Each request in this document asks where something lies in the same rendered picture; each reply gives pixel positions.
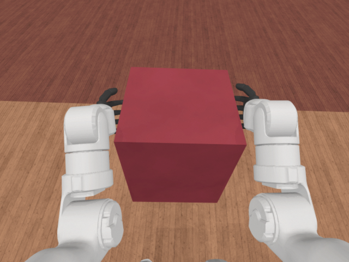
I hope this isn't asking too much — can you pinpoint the right robot hand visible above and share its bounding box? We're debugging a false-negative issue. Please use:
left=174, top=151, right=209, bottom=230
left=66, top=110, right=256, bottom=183
left=234, top=84, right=259, bottom=129

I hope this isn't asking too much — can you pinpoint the left robot upper arm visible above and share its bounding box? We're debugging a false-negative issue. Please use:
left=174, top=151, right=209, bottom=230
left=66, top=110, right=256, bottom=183
left=25, top=198, right=124, bottom=262

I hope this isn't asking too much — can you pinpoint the carton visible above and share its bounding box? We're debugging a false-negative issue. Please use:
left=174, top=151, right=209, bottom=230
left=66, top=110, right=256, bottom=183
left=114, top=67, right=247, bottom=203

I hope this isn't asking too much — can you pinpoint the left robot hand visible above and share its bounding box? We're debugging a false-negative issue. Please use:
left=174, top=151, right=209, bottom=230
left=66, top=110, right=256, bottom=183
left=97, top=88, right=123, bottom=124

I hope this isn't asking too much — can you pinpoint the right robot forearm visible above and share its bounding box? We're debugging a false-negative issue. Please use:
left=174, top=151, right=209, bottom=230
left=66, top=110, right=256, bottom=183
left=243, top=99, right=317, bottom=224

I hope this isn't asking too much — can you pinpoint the right robot upper arm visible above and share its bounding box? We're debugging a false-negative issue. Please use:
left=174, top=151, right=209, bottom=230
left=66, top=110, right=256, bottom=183
left=249, top=192, right=349, bottom=262

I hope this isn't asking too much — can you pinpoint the left robot forearm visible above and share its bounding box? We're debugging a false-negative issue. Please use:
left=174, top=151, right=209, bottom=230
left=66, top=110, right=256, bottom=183
left=57, top=104, right=116, bottom=242

